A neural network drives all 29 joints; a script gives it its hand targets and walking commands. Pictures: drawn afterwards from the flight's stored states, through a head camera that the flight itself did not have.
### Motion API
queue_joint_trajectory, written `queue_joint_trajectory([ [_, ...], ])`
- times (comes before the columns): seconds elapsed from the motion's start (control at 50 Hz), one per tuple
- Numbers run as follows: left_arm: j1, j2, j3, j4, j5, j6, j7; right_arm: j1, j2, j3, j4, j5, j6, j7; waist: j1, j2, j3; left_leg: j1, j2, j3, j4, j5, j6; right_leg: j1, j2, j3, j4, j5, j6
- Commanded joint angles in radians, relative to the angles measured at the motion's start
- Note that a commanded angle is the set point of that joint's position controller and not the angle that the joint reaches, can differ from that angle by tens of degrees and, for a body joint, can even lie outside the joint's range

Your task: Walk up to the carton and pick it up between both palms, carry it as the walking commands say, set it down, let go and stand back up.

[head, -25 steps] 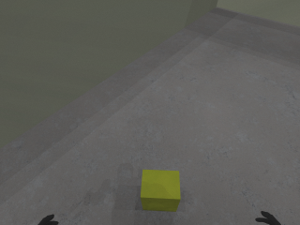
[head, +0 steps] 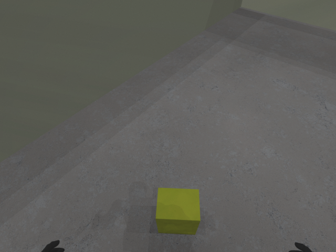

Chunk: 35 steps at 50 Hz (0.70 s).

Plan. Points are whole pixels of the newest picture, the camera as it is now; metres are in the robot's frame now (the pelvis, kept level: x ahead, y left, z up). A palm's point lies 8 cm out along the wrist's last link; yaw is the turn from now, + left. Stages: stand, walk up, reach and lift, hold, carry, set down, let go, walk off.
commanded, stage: reach and lift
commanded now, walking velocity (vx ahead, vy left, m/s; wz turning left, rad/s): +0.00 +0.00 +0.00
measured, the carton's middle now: (177, 212) +0.41 -0.01 -0.64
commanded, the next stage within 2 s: none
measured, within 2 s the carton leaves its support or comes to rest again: neither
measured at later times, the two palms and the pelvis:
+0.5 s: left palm (82, 216) +0.24 +0.27 -0.13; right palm (274, 217) +0.25 -0.27 -0.13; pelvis +0.01 -0.01 -0.04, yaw +1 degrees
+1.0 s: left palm (109, 191) +0.33 +0.23 -0.18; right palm (246, 196) +0.32 -0.22 -0.18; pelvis -0.07 +0.00 -0.09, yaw +1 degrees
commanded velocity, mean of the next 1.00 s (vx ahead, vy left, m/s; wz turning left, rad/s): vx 0.00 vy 0.00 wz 0.00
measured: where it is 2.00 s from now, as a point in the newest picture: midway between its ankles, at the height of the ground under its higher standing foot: outside the picture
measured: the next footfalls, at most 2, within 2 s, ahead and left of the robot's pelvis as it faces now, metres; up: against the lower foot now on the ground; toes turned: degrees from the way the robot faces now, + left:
none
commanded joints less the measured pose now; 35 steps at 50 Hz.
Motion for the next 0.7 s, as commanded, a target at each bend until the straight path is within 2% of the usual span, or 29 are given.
queue_joint_trajectory([
  [0.0,-0.224,0.056,0.142,-0.391,0.01,0.052,-0.033,-0.122,-0.053,-0.13,-0.395,-0.03,0.025,0.047,0.015,-0.035,0.009,-0.151,-0.063,0.044,-0.009,-0.132,-0.003,-0.156,0.117,-0.061,0.015,-0.134,-0.048],
  [0.02,-0.203,0.059,0.139,-0.521,0.017,0.09,-0.046,-0.119,-0.063,-0.128,-0.505,-0.006,0.066,0.059,-0.012,0.026,0.052,-0.198,-0.03,0.037,-0.03,-0.265,0.018,-0.083,0.135,-0.086,0.059,-0.153,-0.027],
  [0.04,-0.144,0.063,0.146,-0.517,0.038,0.132,-0.059,-0.098,-0.066,-0.144,-0.521,-0.019,0.106,0.071,0.019,0.032,0.068,-0.208,-0.031,0.035,-0.057,-0.253,0.025,-0.023,0.138,-0.091,0.062,-0.111,-0.015],
  [0.06,-0.081,0.081,0.158,-0.496,0.069,0.167,-0.069,-0.051,-0.086,-0.167,-0.535,-0.029,0.143,0.071,0.015,0.043,0.077,-0.202,-0.049,0.054,-0.062,-0.267,0.024,0.007,0.138,-0.096,0.04,-0.124,-0.001],
  [0.08,-0.043,0.105,0.18,-0.473,0.078,0.196,-0.07,0.005,-0.117,-0.212,-0.527,-0.049,0.175,0.067,-0.01,0.068,0.059,-0.164,-0.053,0.067,-0.062,-0.281,0.024,0.043,0.144,-0.1,0.042,-0.13,-0.002],
  [0.1,-0.003,0.089,0.19,-0.453,0.1,0.216,-0.072,0.053,-0.103,-0.215,-0.511,-0.064,0.199,0.061,-0.03,0.089,0.039,-0.151,-0.055,0.07,-0.07,-0.271,0.018,0.079,0.149,-0.105,0.049,-0.114,-0.001],
  [0.12,0.021,0.08,0.201,-0.45,0.117,0.228,-0.075,0.096,-0.079,-0.213,-0.505,-0.069,0.211,0.053,-0.039,0.084,0.027,-0.144,-0.057,0.059,-0.064,-0.259,0.018,0.096,0.146,-0.101,0.05,-0.107,-0.002],
  [0.14,0.026,0.068,0.209,-0.464,0.125,0.231,-0.079,0.097,-0.051,-0.201,-0.521,-0.071,0.216,0.05,-0.035,0.053,0.001,-0.127,-0.064,0.057,-0.029,-0.215,0.019,0.065,0.137,-0.092,0.054,-0.103,-0.002],
  [0.18,-0.016,0.03,0.207,-0.518,0.121,0.217,-0.09,0.061,0.008,-0.185,-0.56,-0.058,0.202,0.052,-0.013,0.003,-0.019,-0.103,-0.078,0.068,0.044,-0.158,0.012,0.002,0.119,-0.074,0.064,-0.12,0.001],
  [0.22,-0.094,0.028,0.212,-0.569,0.104,0.2,-0.095,-0.03,0.026,-0.174,-0.621,-0.038,0.186,0.05,0.01,-0.019,-0.03,-0.139,-0.079,0.069,0.113,-0.124,0.011,-0.057,0.108,-0.057,0.102,-0.111,0.012],
  [0.26,-0.15,0.032,0.221,-0.58,0.094,0.185,-0.097,-0.099,0.018,-0.181,-0.657,-0.035,0.167,0.042,0.017,-0.014,-0.064,-0.185,-0.076,0.071,0.181,-0.085,0.004,-0.108,0.103,-0.05,0.156,-0.072,0.015],
  [0.34,-0.155,0.047,0.217,-0.558,0.086,0.173,-0.087,-0.095,0.007,-0.178,-0.625,-0.042,0.159,0.009,-0.009,-0.005,-0.244,-0.216,-0.073,0.063,0.288,0.113,-0.014,-0.166,0.111,-0.05,0.274,0.136,0.02],
  [0.42,-0.136,0.018,0.206,-0.525,0.061,0.148,-0.063,-0.081,0.04,-0.152,-0.55,-0.027,0.137,-0.011,0.003,0.024,-0.415,-0.288,-0.08,0.052,0.375,0.356,-0.032,-0.206,0.105,-0.032,0.378,0.425,0.021],
  [0.48,-0.138,-0.031,0.191,-0.486,0.049,0.125,-0.051,-0.099,0.067,-0.148,-0.517,-0.017,0.106,-0.017,0.005,0.023,-0.47,-0.386,-0.084,0.049,0.403,0.46,-0.039,-0.295,0.102,-0.021,0.421,0.535,0.013],
  [0.5,-0.149,-0.051,0.183,-0.478,0.042,0.118,-0.047,-0.111,0.071,-0.148,-0.51,-0.013,0.096,-0.018,0.002,0.028,-0.491,-0.393,-0.08,0.044,0.411,0.488,-0.04,-0.338,0.104,-0.023,0.428,0.53,0.008],
  [0.52,-0.189,-0.057,0.177,-0.455,0.031,0.113,-0.044,-0.146,0.043,-0.176,-0.474,-0.015,0.089,-0.011,-0.015,0.044,-0.5,-0.442,-0.071,0.045,0.387,0.384,-0.045,-0.34,0.102,-0.021,0.429,0.478,0.002],
  [0.54,-0.212,-0.07,0.166,-0.468,0.03,0.114,-0.047,-0.149,0.064,-0.169,-0.489,-0.003,0.087,-0.014,-0.014,0.047,-0.497,-0.429,-0.06,0.038,0.39,0.36,-0.04,-0.395,0.1,-0.028,0.415,0.399,0.0],
  [0.56,-0.215,-0.071,0.17,-0.486,0.026,0.111,-0.044,-0.15,0.067,-0.178,-0.51,-0.01,0.084,-0.013,-0.021,0.031,-0.516,-0.421,-0.064,0.04,0.409,0.407,-0.035,-0.427,0.108,-0.036,0.417,0.403,0.001],
  [0.62,-0.326,-0.086,0.172,-0.532,0.012,0.088,-0.025,-0.231,0.046,-0.203,-0.509,-0.019,0.058,-0.008,-0.028,0.035,-0.63,-0.392,-0.053,0.03,0.462,0.549,-0.041,-0.54,0.113,-0.038,0.437,0.447,-0.002],
  [0.64,-0.349,-0.072,0.189,-0.52,0.005,0.087,-0.024,-0.278,0.036,-0.212,-0.503,-0.019,0.058,-0.007,-0.029,0.028,-0.669,-0.481,-0.053,0.046,0.437,0.409,-0.04,-0.455,0.102,-0.022,0.444,0.432,-0.007],
  [0.66,-0.362,-0.057,0.191,-0.521,0.009,0.096,-0.027,-0.302,0.062,-0.201,-0.529,-0.001,0.066,-0.011,-0.006,0.009,-0.662,-0.518,-0.052,0.05,0.428,0.335,-0.028,-0.463,0.096,-0.022,0.438,0.372,-0.003],
  [0.68,-0.391,-0.054,0.193,-0.53,0.01,0.098,-0.026,-0.336,0.071,-0.207,-0.56,0.007,0.07,-0.012,-0.007,-0.016,-0.656,-0.545,-0.059,0.054,0.433,0.325,-0.017,-0.479,0.1,-0.028,0.44,0.357,0.002],
])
